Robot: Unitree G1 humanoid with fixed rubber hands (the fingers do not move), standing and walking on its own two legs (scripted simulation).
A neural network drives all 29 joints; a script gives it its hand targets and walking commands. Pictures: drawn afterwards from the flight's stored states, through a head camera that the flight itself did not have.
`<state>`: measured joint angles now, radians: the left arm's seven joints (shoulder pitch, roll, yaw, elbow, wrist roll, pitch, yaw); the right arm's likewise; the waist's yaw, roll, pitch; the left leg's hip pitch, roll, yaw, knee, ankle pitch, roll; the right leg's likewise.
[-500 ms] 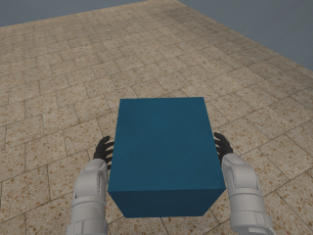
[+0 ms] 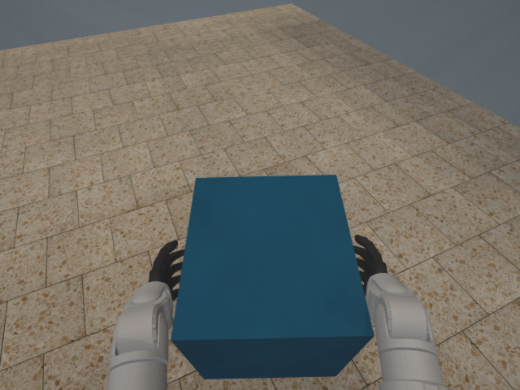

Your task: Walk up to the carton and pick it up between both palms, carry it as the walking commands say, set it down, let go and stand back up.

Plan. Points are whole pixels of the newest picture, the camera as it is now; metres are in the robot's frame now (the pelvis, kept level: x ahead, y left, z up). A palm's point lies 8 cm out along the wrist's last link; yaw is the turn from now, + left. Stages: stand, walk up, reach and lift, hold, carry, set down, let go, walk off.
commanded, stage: reach and lift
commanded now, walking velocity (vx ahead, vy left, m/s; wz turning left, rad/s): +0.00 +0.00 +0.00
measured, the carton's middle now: (268, 280) +0.30 +0.00 -0.03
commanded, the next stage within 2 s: hold in 0.26 s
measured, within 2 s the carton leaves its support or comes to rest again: neither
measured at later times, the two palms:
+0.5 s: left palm (165, 290) +0.26 +0.16 +0.03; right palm (381, 290) +0.25 -0.18 +0.02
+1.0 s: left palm (164, 290) +0.26 +0.16 +0.03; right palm (377, 284) +0.26 -0.17 +0.02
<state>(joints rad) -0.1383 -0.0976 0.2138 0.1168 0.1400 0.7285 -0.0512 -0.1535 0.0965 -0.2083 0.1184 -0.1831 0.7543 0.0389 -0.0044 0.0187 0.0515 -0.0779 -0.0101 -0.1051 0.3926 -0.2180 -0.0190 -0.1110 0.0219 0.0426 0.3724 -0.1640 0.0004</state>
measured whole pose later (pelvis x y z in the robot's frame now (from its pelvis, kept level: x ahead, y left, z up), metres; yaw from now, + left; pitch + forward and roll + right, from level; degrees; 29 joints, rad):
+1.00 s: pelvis +0.00 +0.00 +0.00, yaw +0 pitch -4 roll +0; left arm -0.14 -0.10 0.21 0.10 0.14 0.75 -0.05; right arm -0.15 0.10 -0.21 0.11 -0.17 0.77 0.04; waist 0.00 0.02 0.02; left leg -0.13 -0.01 -0.10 0.44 -0.23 -0.02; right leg -0.16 0.03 0.04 0.41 -0.17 0.00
